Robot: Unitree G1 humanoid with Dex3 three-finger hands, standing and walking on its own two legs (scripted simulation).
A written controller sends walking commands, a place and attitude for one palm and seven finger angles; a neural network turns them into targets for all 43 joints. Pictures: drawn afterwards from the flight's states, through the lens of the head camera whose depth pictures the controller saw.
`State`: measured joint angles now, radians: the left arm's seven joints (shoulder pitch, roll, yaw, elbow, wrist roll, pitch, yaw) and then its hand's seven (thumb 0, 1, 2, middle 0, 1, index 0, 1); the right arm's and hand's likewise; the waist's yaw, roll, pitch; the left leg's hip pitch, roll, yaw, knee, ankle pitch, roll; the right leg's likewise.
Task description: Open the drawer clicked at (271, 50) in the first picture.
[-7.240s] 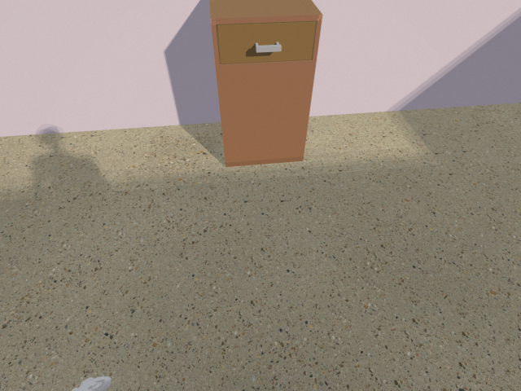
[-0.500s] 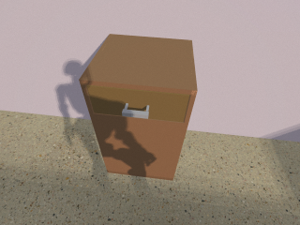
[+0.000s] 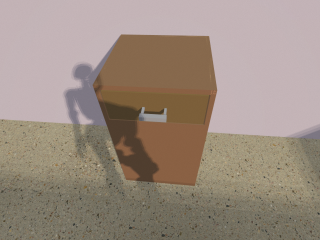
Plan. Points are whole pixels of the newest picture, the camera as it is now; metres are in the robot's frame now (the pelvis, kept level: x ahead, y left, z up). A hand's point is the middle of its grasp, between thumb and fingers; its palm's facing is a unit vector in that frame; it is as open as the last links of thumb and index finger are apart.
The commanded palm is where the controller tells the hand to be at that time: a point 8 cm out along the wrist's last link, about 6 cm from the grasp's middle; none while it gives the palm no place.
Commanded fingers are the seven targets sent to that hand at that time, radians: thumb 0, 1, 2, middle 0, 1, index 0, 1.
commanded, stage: look again from close up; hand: left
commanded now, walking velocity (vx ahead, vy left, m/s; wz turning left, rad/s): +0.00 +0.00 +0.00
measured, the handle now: (153, 114) +0.59 +0.07 -0.07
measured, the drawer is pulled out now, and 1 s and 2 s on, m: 0.00 0.00 0.00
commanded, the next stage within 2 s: shuffle to correct the standing spot in 0.50 s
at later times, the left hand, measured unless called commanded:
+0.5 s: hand out of the picture +0.03 +0.13 -0.17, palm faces +0.03 -0.98 -0.20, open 7.2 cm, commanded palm none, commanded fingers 0.00 0.90 0.90 -0.20 -0.30 -0.20 -0.30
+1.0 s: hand out of the picture +0.08 +0.07 -0.17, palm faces +0.02 -0.97 -0.23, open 7.3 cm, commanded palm none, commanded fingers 0.00 0.90 0.90 -0.20 -0.30 -0.20 -0.30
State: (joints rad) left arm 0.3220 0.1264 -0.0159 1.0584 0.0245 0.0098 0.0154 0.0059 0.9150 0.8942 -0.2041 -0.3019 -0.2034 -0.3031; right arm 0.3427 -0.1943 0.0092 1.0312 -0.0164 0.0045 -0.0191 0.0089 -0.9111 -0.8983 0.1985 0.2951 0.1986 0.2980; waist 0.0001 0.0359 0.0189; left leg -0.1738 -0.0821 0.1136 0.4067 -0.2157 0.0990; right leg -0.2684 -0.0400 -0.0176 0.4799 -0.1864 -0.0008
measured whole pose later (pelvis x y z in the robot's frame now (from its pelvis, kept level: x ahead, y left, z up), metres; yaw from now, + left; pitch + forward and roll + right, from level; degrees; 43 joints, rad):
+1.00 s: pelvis +0.07 -0.10 -0.01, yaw -1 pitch +0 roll +2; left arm 0.28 0.14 0.03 1.06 0.02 -0.02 0.02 0.01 0.93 0.89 -0.20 -0.30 -0.20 -0.30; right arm 0.30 -0.18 -0.03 1.11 -0.01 0.01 -0.06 0.01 -0.91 -0.90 0.20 0.29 0.20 0.30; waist 0.00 0.02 0.05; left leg -0.27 0.03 0.03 0.78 -0.49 0.00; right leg -0.25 0.04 -0.09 0.57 -0.32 -0.11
